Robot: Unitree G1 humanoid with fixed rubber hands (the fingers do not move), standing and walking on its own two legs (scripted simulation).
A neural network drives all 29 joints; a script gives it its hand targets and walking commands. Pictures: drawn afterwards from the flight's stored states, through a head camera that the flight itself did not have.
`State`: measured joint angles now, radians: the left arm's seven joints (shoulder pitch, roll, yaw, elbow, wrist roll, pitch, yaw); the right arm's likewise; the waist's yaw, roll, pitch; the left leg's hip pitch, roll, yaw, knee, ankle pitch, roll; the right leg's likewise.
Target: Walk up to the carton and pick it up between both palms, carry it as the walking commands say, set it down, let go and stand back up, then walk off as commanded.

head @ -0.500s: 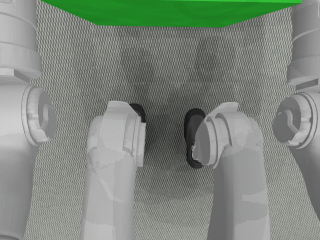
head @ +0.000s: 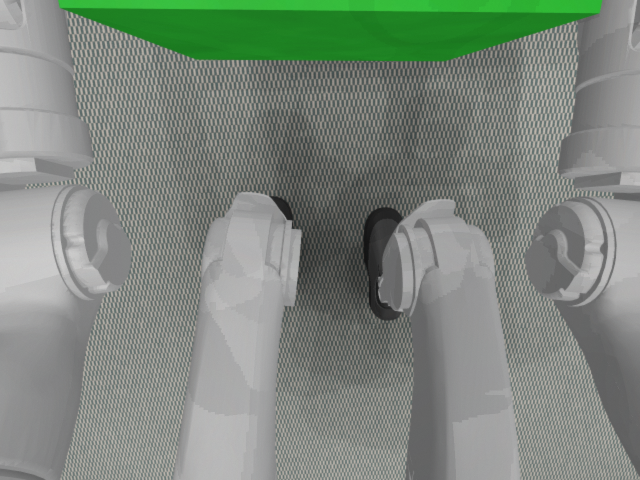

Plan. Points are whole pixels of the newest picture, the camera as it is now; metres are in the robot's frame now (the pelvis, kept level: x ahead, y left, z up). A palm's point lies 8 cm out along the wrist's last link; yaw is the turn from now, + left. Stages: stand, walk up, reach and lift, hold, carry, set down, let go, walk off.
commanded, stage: reach and lift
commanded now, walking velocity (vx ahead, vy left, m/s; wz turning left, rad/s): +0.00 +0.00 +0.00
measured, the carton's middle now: out of the picture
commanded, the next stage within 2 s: none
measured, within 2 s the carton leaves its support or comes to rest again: neither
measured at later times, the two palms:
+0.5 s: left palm out of the picture +0.55 +0.22 -0.04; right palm out of the picture +0.55 -0.17 -0.04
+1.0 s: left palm out of the picture +0.52 +0.22 +0.03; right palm out of the picture +0.53 -0.17 +0.03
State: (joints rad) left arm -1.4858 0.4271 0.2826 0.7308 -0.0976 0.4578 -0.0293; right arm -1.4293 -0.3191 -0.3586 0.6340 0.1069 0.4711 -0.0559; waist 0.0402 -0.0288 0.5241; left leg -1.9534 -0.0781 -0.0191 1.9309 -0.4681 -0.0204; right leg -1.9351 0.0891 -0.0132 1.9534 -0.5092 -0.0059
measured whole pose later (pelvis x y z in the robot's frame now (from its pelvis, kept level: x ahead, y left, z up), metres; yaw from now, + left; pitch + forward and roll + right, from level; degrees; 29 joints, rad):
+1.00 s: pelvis -0.01 +0.00 +0.11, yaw +0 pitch +21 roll +0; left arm -1.26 0.32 0.32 0.58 -0.05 0.48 -0.02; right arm -1.22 -0.26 -0.39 0.52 0.07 0.50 0.00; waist 0.03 -0.03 0.52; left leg -1.52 -0.08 -0.03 1.56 -0.40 -0.01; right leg -1.51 0.11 0.04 1.58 -0.44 0.01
